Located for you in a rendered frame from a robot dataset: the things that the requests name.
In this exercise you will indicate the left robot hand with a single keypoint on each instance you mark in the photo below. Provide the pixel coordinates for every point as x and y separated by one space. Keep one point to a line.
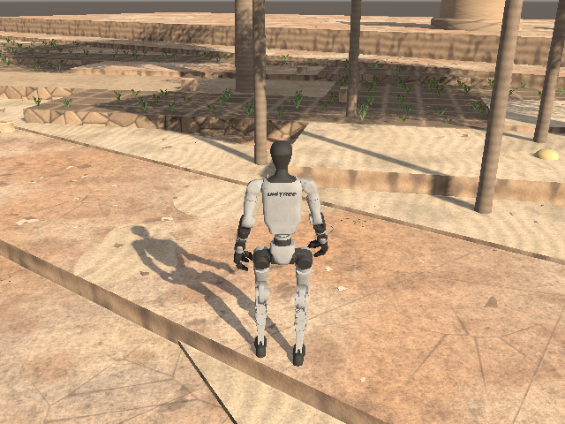
241 257

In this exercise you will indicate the right robot forearm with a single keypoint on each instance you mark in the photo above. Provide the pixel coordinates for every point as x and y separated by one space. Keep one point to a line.
321 231

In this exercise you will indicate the robot right upper arm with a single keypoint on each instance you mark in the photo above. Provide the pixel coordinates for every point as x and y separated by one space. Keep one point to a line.
313 200

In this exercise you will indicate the right robot thigh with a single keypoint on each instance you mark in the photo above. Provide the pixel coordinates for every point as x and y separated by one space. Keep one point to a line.
304 264

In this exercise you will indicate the robot left upper arm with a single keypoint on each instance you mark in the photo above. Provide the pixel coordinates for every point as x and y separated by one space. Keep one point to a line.
254 187

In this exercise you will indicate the right robot hand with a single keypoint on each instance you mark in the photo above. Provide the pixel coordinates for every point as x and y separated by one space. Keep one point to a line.
316 243

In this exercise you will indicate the left robot forearm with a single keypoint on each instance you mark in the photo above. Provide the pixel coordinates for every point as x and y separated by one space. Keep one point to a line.
242 236

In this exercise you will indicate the robot left shin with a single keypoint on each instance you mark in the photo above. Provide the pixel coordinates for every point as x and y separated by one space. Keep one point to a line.
260 316

